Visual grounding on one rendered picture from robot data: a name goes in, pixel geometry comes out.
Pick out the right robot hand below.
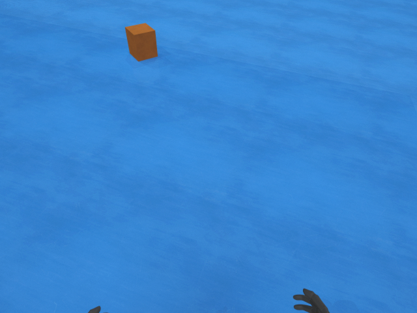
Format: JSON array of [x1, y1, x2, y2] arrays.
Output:
[[293, 288, 329, 313]]

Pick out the carton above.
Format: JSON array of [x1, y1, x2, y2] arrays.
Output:
[[125, 23, 158, 61]]

